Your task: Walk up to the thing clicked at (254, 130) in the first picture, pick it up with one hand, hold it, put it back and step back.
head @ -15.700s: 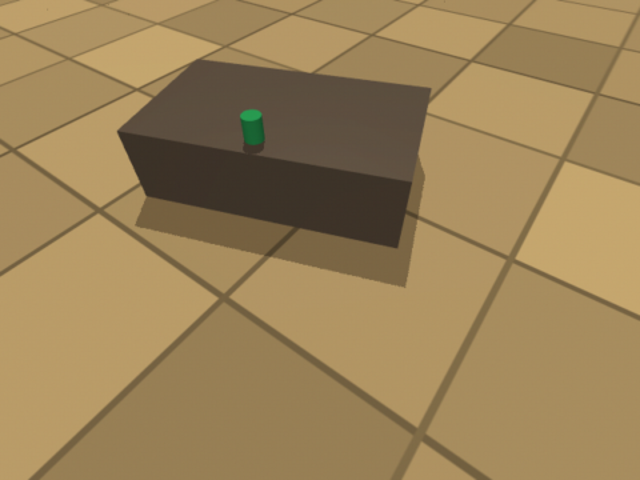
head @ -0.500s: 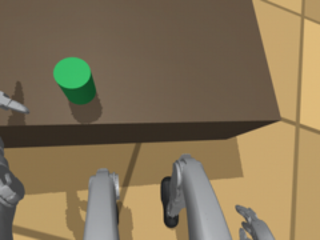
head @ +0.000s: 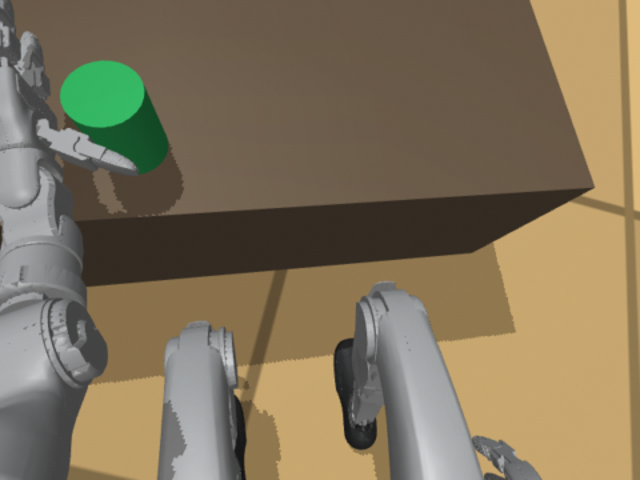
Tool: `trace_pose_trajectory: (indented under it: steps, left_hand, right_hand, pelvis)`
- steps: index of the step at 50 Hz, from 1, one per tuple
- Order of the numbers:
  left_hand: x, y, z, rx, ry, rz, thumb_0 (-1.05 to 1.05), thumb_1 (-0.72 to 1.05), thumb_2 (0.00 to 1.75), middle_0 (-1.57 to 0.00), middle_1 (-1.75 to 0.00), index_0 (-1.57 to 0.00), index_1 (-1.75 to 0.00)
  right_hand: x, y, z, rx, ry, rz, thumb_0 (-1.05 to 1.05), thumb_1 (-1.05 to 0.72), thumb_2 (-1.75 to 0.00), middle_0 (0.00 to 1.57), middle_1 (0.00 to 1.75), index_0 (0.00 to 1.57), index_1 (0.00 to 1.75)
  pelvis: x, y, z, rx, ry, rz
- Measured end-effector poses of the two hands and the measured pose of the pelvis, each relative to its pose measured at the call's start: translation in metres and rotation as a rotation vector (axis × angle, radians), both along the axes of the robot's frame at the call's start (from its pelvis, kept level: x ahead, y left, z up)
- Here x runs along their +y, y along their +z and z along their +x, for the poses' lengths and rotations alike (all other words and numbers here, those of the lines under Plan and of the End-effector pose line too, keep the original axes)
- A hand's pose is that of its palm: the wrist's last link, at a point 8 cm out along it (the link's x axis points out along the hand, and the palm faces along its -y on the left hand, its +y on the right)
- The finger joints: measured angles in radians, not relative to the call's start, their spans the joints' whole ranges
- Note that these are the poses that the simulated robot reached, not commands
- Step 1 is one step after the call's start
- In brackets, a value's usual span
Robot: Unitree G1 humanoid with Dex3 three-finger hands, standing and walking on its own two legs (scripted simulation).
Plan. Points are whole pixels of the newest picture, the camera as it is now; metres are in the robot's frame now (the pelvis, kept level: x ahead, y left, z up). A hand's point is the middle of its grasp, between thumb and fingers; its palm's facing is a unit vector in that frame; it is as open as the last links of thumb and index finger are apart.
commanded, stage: close in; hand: left
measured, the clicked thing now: (121, 122) +0.55 +0.17 -0.02
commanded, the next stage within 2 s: rest palm in 0.08 s
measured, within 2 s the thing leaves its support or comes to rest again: neither
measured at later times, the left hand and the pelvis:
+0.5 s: hand (106, 105) +0.55 +0.17 +0.01, palm faces +0.15 -0.99 -0.03, open 17.7 cm; pelvis +0.02 +0.01 +0.01, yaw +1 degrees
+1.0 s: hand (110, 114) +0.55 +0.18 +0.00, palm faces +0.12 -0.99 -0.02, open 15.0 cm; pelvis +0.01 +0.01 +0.00, yaw +1 degrees
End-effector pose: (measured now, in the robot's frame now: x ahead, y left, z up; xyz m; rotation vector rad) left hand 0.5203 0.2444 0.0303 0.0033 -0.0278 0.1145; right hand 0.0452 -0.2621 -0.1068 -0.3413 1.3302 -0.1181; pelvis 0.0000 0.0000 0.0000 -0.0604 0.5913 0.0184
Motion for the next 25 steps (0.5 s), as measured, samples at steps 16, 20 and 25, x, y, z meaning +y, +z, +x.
trace_pose_trajectory:
  steps: [16, 20, 25]
  left_hand:
    - [-0.011, -0.021, -0.004, 0.047, 0.004, -0.004, -0.02, -0.61, 0.02, -0.04, -0.05, -0.06, -0.04]
    - [-0.018, -0.019, 0.0, 0.039, 0.014, 0.014, -0.02, -0.61, 0.02, -0.05, -0.04, -0.06, -0.04]
    - [-0.02, -0.015, 0.002, 0.033, 0.04, 0.028, -0.01, -0.61, 0.03, -0.06, -0.03, -0.06, -0.04]
  right_hand:
    - [-0.002, 0.027, 0.021, 0.047, 0.028, -0.049, 0.0, -0.93, -0.9, 0.2, 0.3, 0.2, 0.3]
    - [0.002, 0.02, 0.026, 0.053, 0.03, -0.024, 0.0, -0.92, -0.9, 0.2, 0.3, 0.2, 0.3]
    - [0.006, 0.008, 0.028, 0.051, 0.027, 0.013, 0.0, -0.93, -0.9, 0.2, 0.3, 0.2, 0.3]
  pelvis:
    - [0.011, 0.017, 0.013, 0.036, 0.018, -0.016]
    - [0.011, 0.017, 0.016, 0.038, 0.021, -0.013]
    - [0.008, 0.014, 0.016, 0.035, 0.019, -0.003]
